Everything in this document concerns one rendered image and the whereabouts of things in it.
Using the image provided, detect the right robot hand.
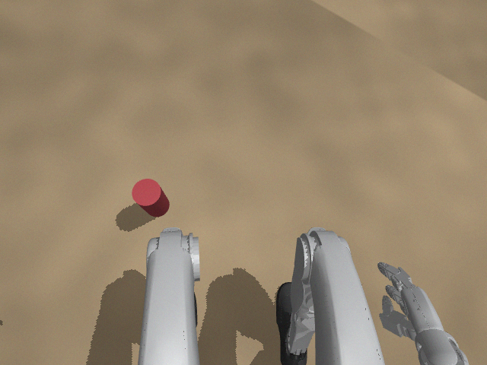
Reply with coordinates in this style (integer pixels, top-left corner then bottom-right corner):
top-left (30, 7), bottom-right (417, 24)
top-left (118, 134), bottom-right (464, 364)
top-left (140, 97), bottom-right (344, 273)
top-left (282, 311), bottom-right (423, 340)
top-left (377, 262), bottom-right (444, 341)

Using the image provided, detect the right robot foot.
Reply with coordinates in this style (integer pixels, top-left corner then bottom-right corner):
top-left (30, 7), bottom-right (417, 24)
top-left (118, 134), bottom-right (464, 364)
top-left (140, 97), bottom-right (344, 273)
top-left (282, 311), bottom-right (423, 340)
top-left (276, 282), bottom-right (307, 365)

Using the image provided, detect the can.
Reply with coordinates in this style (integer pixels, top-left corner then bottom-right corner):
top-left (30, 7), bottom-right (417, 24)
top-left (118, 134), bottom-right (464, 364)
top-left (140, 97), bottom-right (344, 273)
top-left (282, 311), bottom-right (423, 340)
top-left (132, 179), bottom-right (170, 217)

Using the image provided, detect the right robot arm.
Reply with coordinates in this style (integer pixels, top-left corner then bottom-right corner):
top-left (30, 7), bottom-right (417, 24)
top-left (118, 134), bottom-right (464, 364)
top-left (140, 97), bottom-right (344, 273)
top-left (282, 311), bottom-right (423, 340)
top-left (415, 329), bottom-right (469, 365)

